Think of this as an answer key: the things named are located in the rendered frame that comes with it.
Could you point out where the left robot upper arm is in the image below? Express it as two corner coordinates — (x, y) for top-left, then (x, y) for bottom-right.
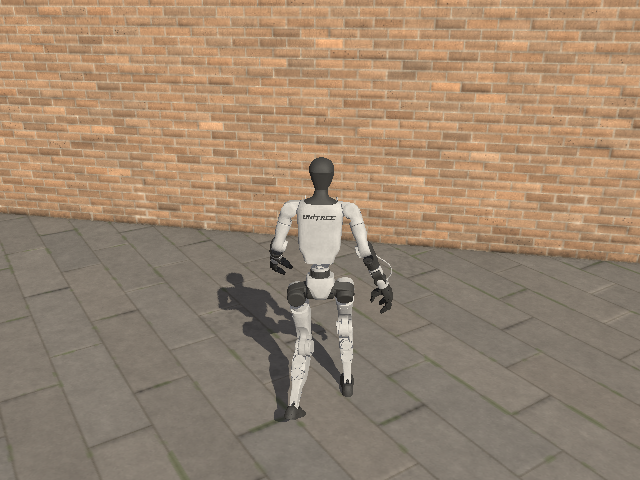
(271, 200), (301, 253)

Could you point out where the robot torso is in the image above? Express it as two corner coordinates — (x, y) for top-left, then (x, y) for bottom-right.
(297, 195), (344, 300)

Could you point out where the left robot forearm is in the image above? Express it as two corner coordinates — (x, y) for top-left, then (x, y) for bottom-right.
(269, 237), (283, 264)

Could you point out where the right robot upper arm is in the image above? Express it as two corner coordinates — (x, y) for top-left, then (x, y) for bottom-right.
(341, 201), (372, 258)

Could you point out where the robot right shin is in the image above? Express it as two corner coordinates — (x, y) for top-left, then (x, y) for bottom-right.
(339, 320), (353, 384)

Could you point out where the robot right hand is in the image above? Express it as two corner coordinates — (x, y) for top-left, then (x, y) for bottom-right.
(370, 284), (393, 314)

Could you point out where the right robot forearm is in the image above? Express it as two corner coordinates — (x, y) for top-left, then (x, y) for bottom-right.
(363, 241), (389, 289)

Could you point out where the robot left hand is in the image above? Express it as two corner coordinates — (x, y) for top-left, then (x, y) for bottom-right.
(270, 257), (293, 275)

